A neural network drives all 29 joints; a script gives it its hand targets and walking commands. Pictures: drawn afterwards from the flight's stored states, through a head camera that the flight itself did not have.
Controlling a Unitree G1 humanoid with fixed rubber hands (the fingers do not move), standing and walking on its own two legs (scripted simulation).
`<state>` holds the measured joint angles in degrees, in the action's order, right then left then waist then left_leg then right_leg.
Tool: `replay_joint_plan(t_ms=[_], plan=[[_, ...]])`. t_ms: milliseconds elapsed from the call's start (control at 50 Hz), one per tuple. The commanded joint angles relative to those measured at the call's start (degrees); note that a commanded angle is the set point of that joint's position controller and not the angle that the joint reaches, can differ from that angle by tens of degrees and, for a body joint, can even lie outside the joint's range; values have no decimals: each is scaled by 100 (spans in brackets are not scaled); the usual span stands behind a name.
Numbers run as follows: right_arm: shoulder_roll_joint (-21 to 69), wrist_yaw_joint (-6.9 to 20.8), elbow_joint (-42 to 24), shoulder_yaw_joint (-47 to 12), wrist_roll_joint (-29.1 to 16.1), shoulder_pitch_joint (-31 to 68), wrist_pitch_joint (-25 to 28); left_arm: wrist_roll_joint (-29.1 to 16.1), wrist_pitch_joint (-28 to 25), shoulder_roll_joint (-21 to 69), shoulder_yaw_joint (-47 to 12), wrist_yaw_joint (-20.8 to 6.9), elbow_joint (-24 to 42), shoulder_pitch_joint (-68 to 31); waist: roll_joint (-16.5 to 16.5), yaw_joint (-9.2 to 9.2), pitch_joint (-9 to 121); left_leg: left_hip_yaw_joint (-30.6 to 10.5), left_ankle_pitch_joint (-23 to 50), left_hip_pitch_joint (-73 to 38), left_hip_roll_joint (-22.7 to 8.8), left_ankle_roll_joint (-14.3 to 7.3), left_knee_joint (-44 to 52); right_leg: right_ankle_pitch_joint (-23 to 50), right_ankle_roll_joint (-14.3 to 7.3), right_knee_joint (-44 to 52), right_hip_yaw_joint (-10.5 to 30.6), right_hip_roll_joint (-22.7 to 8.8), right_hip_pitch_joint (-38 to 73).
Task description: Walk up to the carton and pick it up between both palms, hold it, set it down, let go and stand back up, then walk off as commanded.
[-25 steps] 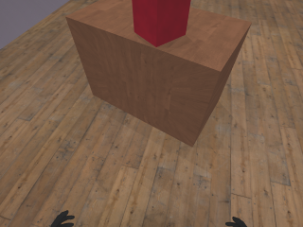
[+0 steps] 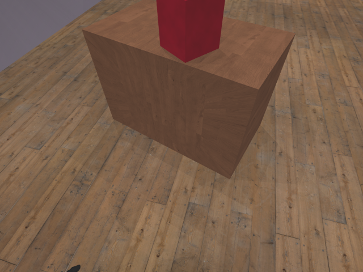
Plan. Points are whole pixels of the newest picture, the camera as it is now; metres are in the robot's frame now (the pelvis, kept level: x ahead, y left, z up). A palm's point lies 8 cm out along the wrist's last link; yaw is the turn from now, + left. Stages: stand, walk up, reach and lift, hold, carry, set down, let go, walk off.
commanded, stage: stand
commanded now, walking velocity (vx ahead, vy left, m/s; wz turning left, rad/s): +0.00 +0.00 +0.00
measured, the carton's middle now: (189, 20) +1.09 -0.03 +0.06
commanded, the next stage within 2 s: none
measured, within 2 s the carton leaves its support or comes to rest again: neither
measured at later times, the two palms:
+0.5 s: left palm out of the picture +0.06 +0.29 -0.11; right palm out of the picture +0.04 -0.24 -0.13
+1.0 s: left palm out of the picture +0.06 +0.29 -0.11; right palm out of the picture +0.04 -0.24 -0.13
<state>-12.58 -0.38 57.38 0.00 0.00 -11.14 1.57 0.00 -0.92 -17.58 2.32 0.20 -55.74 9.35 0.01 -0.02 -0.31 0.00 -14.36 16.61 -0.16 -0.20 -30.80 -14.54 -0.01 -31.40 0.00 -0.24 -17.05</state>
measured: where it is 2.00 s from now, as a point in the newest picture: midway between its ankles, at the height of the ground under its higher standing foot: outside the picture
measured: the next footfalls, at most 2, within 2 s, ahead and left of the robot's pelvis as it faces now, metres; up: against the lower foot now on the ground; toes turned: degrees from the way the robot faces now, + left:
none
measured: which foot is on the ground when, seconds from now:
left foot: down 0.00-1.00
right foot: down 0.00-1.00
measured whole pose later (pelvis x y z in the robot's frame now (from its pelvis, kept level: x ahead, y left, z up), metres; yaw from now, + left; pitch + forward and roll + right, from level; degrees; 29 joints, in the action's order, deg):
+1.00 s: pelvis -0.01 +0.00 +0.01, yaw +0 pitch +0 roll +0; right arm -12.7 0.0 61.8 0.0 0.0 -11.1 1.7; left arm 0.0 -1.2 -17.7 1.2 -0.1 -60.2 9.2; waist 0.0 0.0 1.0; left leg 0.0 -9.7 14.4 -0.1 -0.2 -24.0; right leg -9.7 0.0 -24.2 0.0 -0.3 -14.6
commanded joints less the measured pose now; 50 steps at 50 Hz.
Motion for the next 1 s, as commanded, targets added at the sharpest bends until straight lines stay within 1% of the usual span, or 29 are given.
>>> replay_joint_plan(t_ms=[0,40,60,80,120,160,180,200,240,260,300,340,400,460,480,560,580,600,640,660,700,720,800,840,860,880,900,940,980], plan=[[-1612,-36,-195,346,87,569,202,89,-275,-1190,80,13,160,-289,216,1,438,-689,731,-561,-636,-293,894,834,-320,1033,759,-695,602],[-1629,-15,-150,314,105,513,206,82,-278,-1338,143,40,81,-362,117,125,389,-746,710,-538,-642,-248,1051,761,-282,1006,693,-594,632],[-1618,0,-107,308,128,541,193,55,-280,-1187,93,30,148,-359,12,-10,272,-810,643,-357,-631,-234,1191,593,-244,988,648,-620,654],[-1625,-17,-9,329,165,448,197,39,-273,-1148,128,3,15,-140,236,-72,490,-765,470,-505,-646,-295,1071,497,-272,1049,736,-638,726],[-1511,5,-30,290,82,443,182,69,-276,-1275,141,15,37,-375,23,23,247,-644,582,-457,-562,-226,1105,548,-264,1141,664,-643,640],[-1518,1,-8,291,77,560,174,93,-269,-1451,161,20,-58,-413,159,127,277,-584,444,-681,-581,-163,1138,343,-251,1234,731,-693,443],[-1729,10,2,351,102,496,192,73,-276,-1321,151,17,43,-246,342,-25,203,-743,271,-504,-667,-229,1245,378,-263,1277,729,-615,491],[-1615,21,7,339,129,546,192,77,-262,-1180,71,14,-46,-286,61,-15,56,-823,64,-274,-691,-255,1374,269,-258,1254,643,-639,654],[-1713,2,33,308,114,502,190,14,-307,-1204,78,14,-53,-164,136,-79,41,-786,315,-456,-661,-253,1344,334,-330,1317,800,-696,548],[-1637,12,34,277,70,431,167,34,-295,-1282,43,41,-51,-230,55,90,333,-811,333,-652,-699,-248,1364,375,-292,1360,835,-707,585],[-1710,35,53,305,84,511,182,61,-323,-1362,69,26,-41,-198,329,16,193,-837,38,-429,-698,-243,1439,373,-297,1363,772,-694,680],[-1669,11,110,328,59,431,178,56,-282,-1315,59,26,-148,-254,-8,108,131,-754,280,-508,-670,-235,1291,378,-248,1367,785,-682,579],[-1709,31,109,320,113,352,179,53,-300,-1354,1,16,-142,-202,234,52,130,-802,87,-521,-659,-174,1517,137,-228,1361,800,-685,473],[-1697,43,100,317,104,382,160,66,-280,-1351,46,28,-143,-97,99,-36,-221,-896,-159,-93,-638,-186,1529,7,-260,1414,764,-669,506],[-1653,39,165,310,130,387,159,54,-281,-1258,42,5,-168,-101,405,-50,83,-788,-132,-314,-623,-179,1527,46,-213,1311,745,-665,571],[-1753,39,141,340,66,548,152,97,-254,-1368,84,-1,-156,-264,93,-48,144,-754,-252,-383,-649,-104,1570,6,-260,1310,779,-635,508],[-1675,24,188,320,106,541,195,80,-257,-1298,69,0,-122,-255,387,-61,86,-833,-207,-251,-726,-155,1582,82,-264,1345,758,-674,543],[-1762,27,208,329,123,491,170,53,-264,-1317,37,7,-174,-115,392,-133,85,-895,-324,-333,-721,-145,1577,135,-247,1379,757,-662,542],[-1721,11,157,296,126,478,157,75,-218,-1313,37,23,-223,-247,81,-34,-54,-983,-424,-165,-714,-184,1753,75,-228,1222,651,-598,580],[-1758,12,131,330,137,618,158,51,-254,-1180,7,13,-197,-126,395,-159,-86,-883,-513,-137,-742,-200,1680,7,-243,1340,743,-619,546],[-1666,14,197,314,54,493,162,54,-223,-1340,39,31,-225,-306,96,-46,90,-862,-186,-286,-717,-174,1585,88,-252,1352,738,-705,613],[-1759,25,259,319,81,495,157,74,-222,-1364,77,4,-194,-234,210,-98,-165,-789,-162,-157,-650,-184,1495,184,-231,1414,769,-684,510],[-1707,31,153,331,82,358,164,99,-267,-1360,55,28,-210,-288,105,153,157,-784,247,-493,-598,-166,1400,270,-215,1391,769,-735,423],[-1614,32,238,283,98,333,148,58,-282,-1183,2,17,-187,-303,-68,4,452,-803,173,-562,-682,-219,1372,228,-248,1414,736,-737,670],[-1668,41,215,320,77,461,143,29,-244,-1322,8,29,-234,-243,312,42,114,-791,299,-498,-675,-186,1326,317,-244,1476,747,-742,478],[-1564,23,175,291,52,502,147,87,-291,-1309,16,7,-225,-261,42,75,298,-764,266,-532,-687,-191,1419,419,-219,1367,672,-677,592],[-1565,17,207,262,129,495,149,67,-290,-1281,13,12,-258,-342,316,-21,111,-714,311,-350,-655,-240,1334,537,-227,1398,737,-733,810],[-1704,7,227,303,54,362,155,66,-267,-1378,-16,18,-312,-297,-48,52,222,-800,237,-468,-632,-191,1455,428,-248,1389,762,-751,754],[-1694,18,190,363,51,355,143,64,-284,-1396,18,20,-216,-285,6,77,491,-734,398,-650,-660,-215,1370,572,-220,1440,713,-746,793]])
